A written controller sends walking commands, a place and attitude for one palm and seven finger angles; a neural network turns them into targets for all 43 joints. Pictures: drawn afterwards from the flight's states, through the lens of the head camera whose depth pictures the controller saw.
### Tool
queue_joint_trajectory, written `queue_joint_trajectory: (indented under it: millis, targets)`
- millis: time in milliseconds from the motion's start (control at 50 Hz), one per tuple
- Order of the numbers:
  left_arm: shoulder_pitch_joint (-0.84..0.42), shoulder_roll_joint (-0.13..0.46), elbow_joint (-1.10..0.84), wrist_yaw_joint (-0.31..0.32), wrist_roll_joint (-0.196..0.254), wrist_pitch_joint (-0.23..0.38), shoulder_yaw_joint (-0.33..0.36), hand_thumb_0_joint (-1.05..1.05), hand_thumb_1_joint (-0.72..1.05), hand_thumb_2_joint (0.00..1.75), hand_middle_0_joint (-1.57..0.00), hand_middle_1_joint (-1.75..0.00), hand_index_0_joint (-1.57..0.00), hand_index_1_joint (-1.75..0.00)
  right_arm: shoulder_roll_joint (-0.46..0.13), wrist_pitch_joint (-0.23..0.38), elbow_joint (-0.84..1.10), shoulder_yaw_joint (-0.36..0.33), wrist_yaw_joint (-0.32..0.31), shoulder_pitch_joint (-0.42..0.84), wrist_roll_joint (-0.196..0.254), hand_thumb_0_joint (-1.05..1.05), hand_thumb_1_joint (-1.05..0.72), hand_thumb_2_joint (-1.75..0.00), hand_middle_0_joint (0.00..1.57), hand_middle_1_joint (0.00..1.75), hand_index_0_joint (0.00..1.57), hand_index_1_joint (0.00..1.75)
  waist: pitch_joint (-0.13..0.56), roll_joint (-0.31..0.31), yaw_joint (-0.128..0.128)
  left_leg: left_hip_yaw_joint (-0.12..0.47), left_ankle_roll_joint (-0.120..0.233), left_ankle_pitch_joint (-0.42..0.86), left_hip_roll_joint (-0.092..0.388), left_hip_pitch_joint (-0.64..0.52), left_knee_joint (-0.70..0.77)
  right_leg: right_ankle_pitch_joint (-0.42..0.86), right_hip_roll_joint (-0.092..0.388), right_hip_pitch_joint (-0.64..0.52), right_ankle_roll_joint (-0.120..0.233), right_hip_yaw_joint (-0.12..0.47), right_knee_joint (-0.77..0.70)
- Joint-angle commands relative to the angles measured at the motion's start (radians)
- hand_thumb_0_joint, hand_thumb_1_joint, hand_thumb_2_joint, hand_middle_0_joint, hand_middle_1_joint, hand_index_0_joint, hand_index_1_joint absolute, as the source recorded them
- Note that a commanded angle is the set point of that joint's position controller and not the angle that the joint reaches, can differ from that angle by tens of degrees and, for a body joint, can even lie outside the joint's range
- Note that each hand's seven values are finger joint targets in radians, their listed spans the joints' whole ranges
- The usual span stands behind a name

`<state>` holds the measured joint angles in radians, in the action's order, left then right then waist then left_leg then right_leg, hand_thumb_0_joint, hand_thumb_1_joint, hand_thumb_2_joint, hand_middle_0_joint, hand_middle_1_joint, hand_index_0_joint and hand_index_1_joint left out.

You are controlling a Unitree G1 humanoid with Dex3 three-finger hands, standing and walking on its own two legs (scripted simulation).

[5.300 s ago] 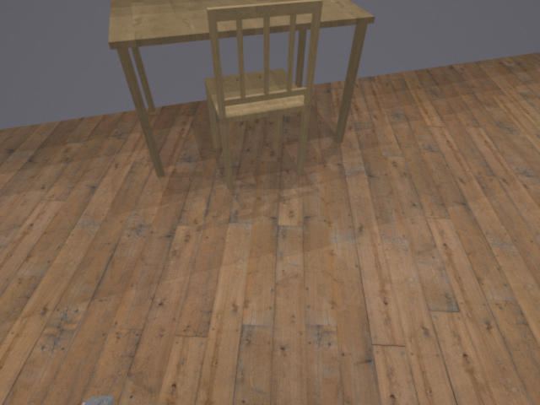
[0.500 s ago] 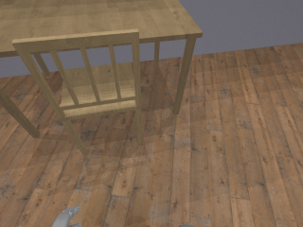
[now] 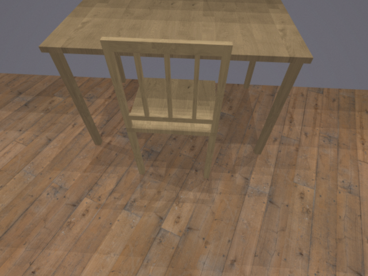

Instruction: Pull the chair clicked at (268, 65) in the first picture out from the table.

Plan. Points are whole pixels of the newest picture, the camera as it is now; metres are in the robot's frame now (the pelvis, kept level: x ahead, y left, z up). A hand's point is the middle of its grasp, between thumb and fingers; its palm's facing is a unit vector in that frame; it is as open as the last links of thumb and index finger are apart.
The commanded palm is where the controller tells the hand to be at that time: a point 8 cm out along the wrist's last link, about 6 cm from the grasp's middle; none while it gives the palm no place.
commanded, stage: take the last steps up to it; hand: left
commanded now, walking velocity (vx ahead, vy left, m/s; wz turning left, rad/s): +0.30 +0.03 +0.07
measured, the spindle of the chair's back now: (168, 88) +0.78 +0.14 -0.09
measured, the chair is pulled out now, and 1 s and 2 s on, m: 0.00 0.00 0.00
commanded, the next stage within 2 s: come to a stop and stand still in 0.84 s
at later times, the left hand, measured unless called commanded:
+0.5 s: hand (107, 253) +0.19 +0.23 -0.18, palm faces -0.01 -0.99 -0.15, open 7.4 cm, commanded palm none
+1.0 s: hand (124, 218) +0.29 +0.21 -0.18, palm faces +0.08 -0.98 -0.17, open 7.3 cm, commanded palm none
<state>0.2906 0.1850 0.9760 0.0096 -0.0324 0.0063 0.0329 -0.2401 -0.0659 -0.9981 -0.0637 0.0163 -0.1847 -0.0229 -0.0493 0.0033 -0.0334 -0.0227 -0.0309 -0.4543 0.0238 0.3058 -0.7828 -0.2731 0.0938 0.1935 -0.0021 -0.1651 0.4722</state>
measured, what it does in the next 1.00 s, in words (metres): walks ahead: left foot, then right foot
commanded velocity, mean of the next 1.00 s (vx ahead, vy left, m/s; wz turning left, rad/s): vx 0.21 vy -0.02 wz -0.01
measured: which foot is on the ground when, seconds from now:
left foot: up 0.00-0.06, down 0.08-0.60, up 0.62-1.00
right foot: down 0.00-0.08, up 0.10-0.58, down 0.60-1.00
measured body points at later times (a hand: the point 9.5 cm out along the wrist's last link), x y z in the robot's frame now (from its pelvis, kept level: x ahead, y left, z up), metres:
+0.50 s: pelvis +0.12 +0.05 -0.01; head +0.14 +0.06 +0.44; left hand +0.19 +0.28 -0.17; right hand +0.01 -0.16 -0.15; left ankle -0.03 +0.12 -0.74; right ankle +0.23 -0.07 -0.70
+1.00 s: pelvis +0.29 +0.03 +0.00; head +0.31 +0.04 +0.45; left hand +0.28 +0.26 -0.16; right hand +0.35 -0.20 -0.15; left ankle +0.36 +0.16 -0.73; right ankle +0.26 -0.05 -0.74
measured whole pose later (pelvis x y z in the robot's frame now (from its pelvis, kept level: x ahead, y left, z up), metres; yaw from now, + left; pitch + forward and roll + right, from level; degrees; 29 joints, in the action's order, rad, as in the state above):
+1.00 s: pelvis +0.29 +0.03 +0.00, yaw +0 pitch +0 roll -2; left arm 0.31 0.15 1.10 0.01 -0.02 0.04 0.04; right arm -0.17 0.03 -1.05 -0.04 -0.01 -0.21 -0.03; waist -0.03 -0.01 -0.02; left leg -0.06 -0.01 -0.22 0.08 0.40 -0.65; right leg -0.28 -0.03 0.14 0.05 -0.14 0.42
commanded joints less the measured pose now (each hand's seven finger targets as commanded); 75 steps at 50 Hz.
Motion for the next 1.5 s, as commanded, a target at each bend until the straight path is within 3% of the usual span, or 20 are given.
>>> queue_joint_trajectory:
  millis: [0,20,60,220,480,540,560,580,600,620,660,740,960,1020,1140,1260,1360,1400,1440,1480]
  targets:
    - [0.028,0.213,-0.016,0.004,0.003,0.014,0.054,0.00,0.90,0.90,-0.20,-0.30,-0.20,-0.30,-0.031,0.063,0.063,0.005,0.005,-0.039,0.003,0.00,-0.90,-0.90,0.20,0.30,0.20,0.30,0.044,0.163,0.023,-0.071,0.029,0.081,-0.028,-0.133,0.304,-0.126,0.190,0.014,0.105,0.218,-0.159]
    - [0.007,0.189,-0.013,0.002,0.013,0.011,0.049,0.00,0.90,0.90,-0.20,-0.30,-0.20,-0.30,-0.053,0.075,0.036,0.003,-0.002,-0.106,0.004,0.00,-0.90,-0.90,0.20,0.30,0.20,0.30,0.052,0.072,0.060,-0.046,0.038,0.131,-0.012,-0.281,0.426,-0.149,0.147,0.118,0.067,0.159,-0.066]
    - [-0.040,0.081,-0.060,-0.010,0.014,0.007,0.018,0.00,0.90,0.90,-0.20,-0.30,-0.20,-0.30,-0.210,0.080,0.002,-0.030,-0.021,-0.257,-0.004,0.00,-0.90,-0.90,0.20,0.30,0.20,0.30,0.025,-0.352,0.124,0.424,0.180,0.032,0.345,-0.440,0.600,-0.314,-0.034,0.480,-0.021,-0.005,0.378]
    - [-0.013,0.088,0.031,-0.028,0.009,0.008,0.016,0.00,0.90,0.90,-0.20,-0.30,-0.20,-0.30,-0.071,0.128,-0.016,0.023,-0.048,-0.200,0.011,0.00,-0.90,-0.90,0.20,0.30,0.20,0.30,-0.074,-0.096,0.036,0.118,0.185,0.670,0.215,-0.326,0.579,-0.006,0.015,0.470,-0.034,0.107,0.634]
    - [-0.238,0.048,-0.045,-0.027,0.020,0.016,0.008,0.00,0.90,0.90,-0.20,-0.30,-0.20,-0.30,-0.035,0.138,-0.131,0.028,-0.067,-0.367,0.000,0.00,-0.90,-0.90,0.20,0.30,0.20,0.30,-0.101,-0.106,0.071,0.070,0.170,1.046,0.225,-0.382,0.481,0.012,-0.045,0.360,0.043,0.043,0.250]
    - [-0.024,0.069,0.020,-0.017,0.017,0.029,0.023,0.00,0.90,0.90,-0.20,-0.30,-0.20,-0.30,-0.066,0.135,-0.136,0.020,-0.067,-0.334,0.008,0.00,-0.90,-0.90,0.20,0.30,0.20,0.30,-0.003,-0.100,-0.030,0.026,0.139,1.215,0.196,-0.321,0.252,0.054,-0.119,0.057,0.082,0.001,0.145]
    - [0.097,0.098,0.056,-0.014,0.012,0.040,0.036,0.00,0.90,0.90,-0.20,-0.30,-0.20,-0.30,-0.062,0.136,-0.131,0.019,-0.064,-0.326,0.016,0.00,-0.90,-0.90,0.20,0.30,0.20,0.30,0.064,-0.074,-0.082,0.010,0.114,1.105,0.159,-0.200,0.075,0.142,-0.095,-0.158,0.103,0.038,0.079]
    - [0.222,0.184,0.083,-0.002,0.004,0.053,0.060,0.00,0.90,0.90,-0.20,-0.30,-0.20,-0.30,-0.020,0.139,-0.115,0.021,-0.052,-0.348,0.029,0.00,-0.90,-0.90,0.20,0.30,0.20,0.30,0.177,0.094,-0.123,-0.032,0.083,0.697,0.053,0.035,-0.228,0.252,0.130,-0.401,0.210,0.337,0.042]
    - [0.267,0.238,0.098,0.001,0.022,0.053,0.071,0.00,0.90,0.90,-0.20,-0.30,-0.20,-0.30,0.014,0.143,-0.097,0.022,-0.052,-0.375,0.033,0.00,-0.90,-0.90,0.20,0.30,0.20,0.30,0.259,0.178,-0.086,-0.033,0.061,-0.094,-0.059,0.180,-0.570,0.404,0.376,-0.447,0.335,0.688,-0.101]
    - [0.200,0.218,0.079,0.005,0.035,0.046,0.067,0.00,0.90,0.90,-0.20,-0.30,-0.20,-0.30,0.002,0.137,-0.081,0.017,-0.049,-0.293,0.031,0.00,-0.90,-0.90,0.20,0.30,0.20,0.30,0.153,0.047,-0.082,0.059,0.090,-0.083,-0.001,0.228,-0.635,0.252,0.355,-0.320,0.353,0.646,-0.178]
    - [0.025,0.138,0.041,0.011,0.029,0.048,0.046,0.00,0.90,0.90,-0.20,-0.30,-0.20,-0.30,0.034,0.120,-0.068,0.015,-0.034,-0.225,0.014,0.00,-0.90,-0.90,0.20,0.30,0.20,0.30,-0.018,0.001,-0.009,0.067,0.088,0.052,0.070,0.234,-0.599,-0.029,0.279,-0.002,0.271,0.517,-0.261]
    - [-0.062,0.054,0.028,0.014,0.018,0.064,0.014,0.00,0.90,0.90,-0.20,-0.30,-0.20,-0.30,0.092,0.076,-0.085,0.021,-0.027,-0.306,-0.002,0.00,-0.90,-0.90,0.20,0.30,0.20,0.30,-0.051,0.062,0.098,0.020,0.048,0.142,0.094,0.113,-0.378,0.156,0.154,0.217,0.181,0.207,-0.301]
    - [0.035,0.068,0.097,0.015,0.021,0.044,0.016,0.00,0.90,0.90,-0.20,-0.30,-0.20,-0.30,0.071,0.111,-0.049,0.037,-0.028,-0.109,0.003,0.00,-0.90,-0.90,0.20,0.30,0.20,0.30,0.030,0.081,0.041,-0.045,0.010,0.337,0.034,-0.077,0.290,0.454,0.082,-0.012,0.127,0.162,-0.093]
    - [0.114,-0.004,0.118,0.031,0.036,0.023,-0.014,0.00,0.90,0.90,-0.20,-0.30,-0.20,-0.30,-0.040,0.115,-0.067,0.035,-0.053,-0.155,0.007,0.00,-0.90,-0.90,0.20,0.30,0.20,0.30,0.118,-0.148,0.021,0.140,0.116,1.070,0.275,-0.269,0.343,0.036,-0.030,0.045,0.010,0.104,0.025]
    - [0.089,0.068,0.100,0.036,0.020,-0.038,0.005,0.00,0.90,0.90,-0.20,-0.30,-0.20,-0.30,-0.077,0.069,-0.061,0.008,-0.088,-0.110,0.013,0.00,-0.90,-0.90,0.20,0.30,0.20,0.30,0.067,-0.200,0.045,0.160,0.214,1.268,0.346,-0.276,0.411,-0.282,-0.039,0.152,-0.009,0.146,0.316]
    - [0.041,0.036,0.034,0.027,0.016,-0.052,0.028,0.00,0.90,0.90,-0.20,-0.30,-0.20,-0.30,-0.107,0.045,-0.007,-0.030,-0.077,-0.040,0.001,0.00,-0.90,-0.90,0.20,0.30,0.20,0.30,0.178,-0.113,0.047,0.090,0.222,0.987,0.323,-0.283,0.382,-0.248,-0.051,0.207,-0.025,0.161,0.446]
    - [0.115,0.037,0.062,0.024,0.011,-0.028,0.024,0.00,0.90,0.90,-0.20,-0.30,-0.20,-0.30,-0.059,0.041,0.006,-0.019,-0.048,0.026,0.006,0.00,-0.90,-0.90,0.20,0.30,0.20,0.30,0.164,-0.086,-0.003,0.024,0.100,0.334,0.187,-0.046,0.338,0.060,-0.049,-0.071,-0.021,0.109,-0.024]
    - [0.030,0.150,0.046,0.028,0.004,-0.007,0.018,0.00,0.90,0.90,-0.20,-0.30,-0.20,-0.30,0.051,0.027,0.022,0.012,-0.031,0.023,0.018,0.00,-0.90,-0.90,0.20,0.30,0.20,0.30,0.029,0.247,0.024,-0.044,0.002,-0.019,0.026,0.056,0.208,-0.177,0.193,0.073,0.062,0.421,-0.287]
    - [-0.046,0.195,0.007,0.027,0.003,-0.013,0.029,0.00,0.90,0.90,-0.20,-0.30,-0.20,-0.30,0.005,0.018,0.024,0.002,-0.016,0.051,0.006,0.00,-0.90,-0.90,0.20,0.30,0.20,0.30,-0.066,0.210,0.006,-0.009,0.012,-0.006,0.034,0.032,0.094,-0.436,0.226,0.251,0.120,0.483,-0.384]
    - [-0.060,0.176,0.016,0.029,0.007,-0.008,0.029,0.00,0.90,0.90,-0.20,-0.30,-0.20,-0.30,-0.008,0.019,-0.007,0.003,-0.019,0.019,0.001,0.00,-0.90,-0.90,0.20,0.30,0.20,0.30,-0.116,0.179,0.014,0.021,0.022,0.059,0.038,0.073,0.030,-0.302,0.220,0.209,0.134,0.476,-0.363]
